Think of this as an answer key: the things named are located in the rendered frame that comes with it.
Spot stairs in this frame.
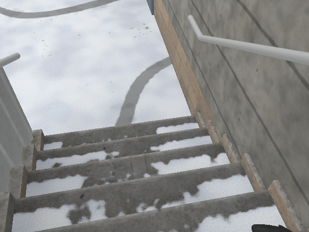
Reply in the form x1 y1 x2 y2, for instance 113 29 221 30
12 115 309 232

